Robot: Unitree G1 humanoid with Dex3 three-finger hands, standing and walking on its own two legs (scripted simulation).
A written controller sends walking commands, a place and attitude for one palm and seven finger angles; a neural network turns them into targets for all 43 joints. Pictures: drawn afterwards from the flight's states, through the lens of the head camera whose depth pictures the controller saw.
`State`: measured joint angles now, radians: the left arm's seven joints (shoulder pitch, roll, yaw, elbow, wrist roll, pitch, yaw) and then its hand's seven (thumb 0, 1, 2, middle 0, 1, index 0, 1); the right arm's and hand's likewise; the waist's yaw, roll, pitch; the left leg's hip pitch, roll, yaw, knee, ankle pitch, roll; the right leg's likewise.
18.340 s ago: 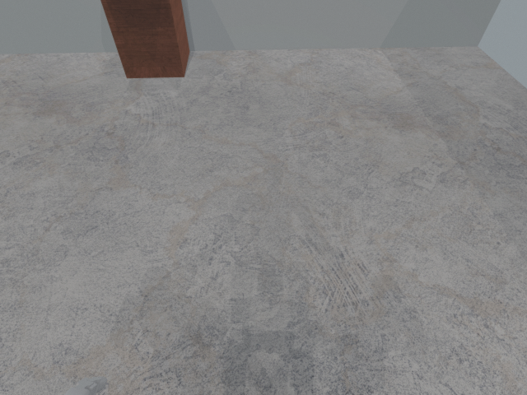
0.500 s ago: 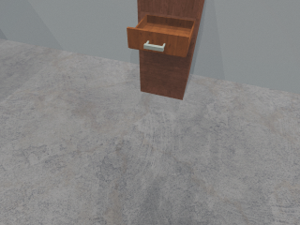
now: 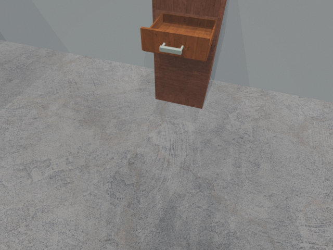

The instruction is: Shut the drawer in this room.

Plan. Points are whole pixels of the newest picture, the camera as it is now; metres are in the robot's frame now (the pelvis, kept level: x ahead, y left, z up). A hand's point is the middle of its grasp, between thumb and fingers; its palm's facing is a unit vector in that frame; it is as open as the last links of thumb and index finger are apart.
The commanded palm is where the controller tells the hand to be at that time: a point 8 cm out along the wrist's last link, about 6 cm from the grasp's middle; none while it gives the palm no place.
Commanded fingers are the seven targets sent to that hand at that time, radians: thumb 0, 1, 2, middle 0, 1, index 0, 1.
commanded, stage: walk to a spot facing it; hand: left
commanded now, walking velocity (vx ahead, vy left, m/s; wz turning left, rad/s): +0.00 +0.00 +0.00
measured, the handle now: (171, 48) +1.10 +0.03 -0.08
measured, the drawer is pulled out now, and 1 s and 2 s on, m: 0.28 0.28 0.28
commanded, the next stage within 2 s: take the last steps up to it in 1.10 s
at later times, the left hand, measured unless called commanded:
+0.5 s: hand out of the picture -0.02 +0.19 -0.20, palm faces +0.09 -0.99 -0.12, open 7.4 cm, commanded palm none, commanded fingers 0.00 0.90 0.90 -0.20 -0.30 -0.20 -0.30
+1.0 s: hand (127, 170) +0.41 +0.17 -0.20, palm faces -0.10 -0.98 -0.16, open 7.4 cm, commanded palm none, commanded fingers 0.00 0.90 0.90 -0.20 -0.30 -0.20 -0.30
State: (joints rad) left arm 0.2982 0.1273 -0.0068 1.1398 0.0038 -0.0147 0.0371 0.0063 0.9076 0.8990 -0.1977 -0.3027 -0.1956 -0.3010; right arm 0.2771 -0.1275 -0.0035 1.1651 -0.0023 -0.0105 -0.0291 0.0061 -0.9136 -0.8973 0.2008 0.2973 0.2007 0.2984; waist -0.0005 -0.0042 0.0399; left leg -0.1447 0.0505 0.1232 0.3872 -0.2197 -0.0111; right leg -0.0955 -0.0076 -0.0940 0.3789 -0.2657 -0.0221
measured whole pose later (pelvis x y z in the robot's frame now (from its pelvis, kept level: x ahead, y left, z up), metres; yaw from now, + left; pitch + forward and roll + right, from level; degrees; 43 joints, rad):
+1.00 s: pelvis +0.28 +0.01 -0.03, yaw -7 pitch -1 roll -1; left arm 0.10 0.17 0.05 0.99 0.02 -0.07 -0.01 0.00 0.91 0.90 -0.20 -0.30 -0.19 -0.30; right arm 0.42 -0.09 -0.03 1.18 0.01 -0.03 -0.01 0.01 -0.91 -0.90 0.20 0.30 0.20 0.30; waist -0.01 0.00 0.12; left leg -0.11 0.07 0.12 1.11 -0.49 0.00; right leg -0.43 0.03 -0.19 0.68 -0.25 -0.14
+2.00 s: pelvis +0.63 -0.07 +0.00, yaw -12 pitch -1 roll +2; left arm 0.19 0.16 0.05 1.05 0.01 -0.06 0.00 0.00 0.92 0.90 -0.20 -0.30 -0.20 -0.30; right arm 0.28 -0.19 -0.06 1.10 -0.02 0.01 0.00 0.01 -0.92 -0.90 0.20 0.30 0.20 0.30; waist -0.02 0.04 0.06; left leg -0.41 0.10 0.09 1.03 -0.42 -0.04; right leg -0.22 -0.05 -0.15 0.47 -0.24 -0.05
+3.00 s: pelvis +0.69 -0.12 +0.00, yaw -12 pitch +0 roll +3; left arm 0.22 0.16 0.04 1.02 0.03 0.01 0.02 0.01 0.91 0.90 -0.20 -0.30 -0.20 -0.30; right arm 0.24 -0.25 -0.07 1.05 -0.01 0.07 0.00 0.01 -0.91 -0.90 0.20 0.30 0.20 0.30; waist 0.03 0.01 0.07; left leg -0.34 0.01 0.03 0.84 -0.41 -0.05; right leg -0.26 -0.10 -0.05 0.44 -0.19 0.00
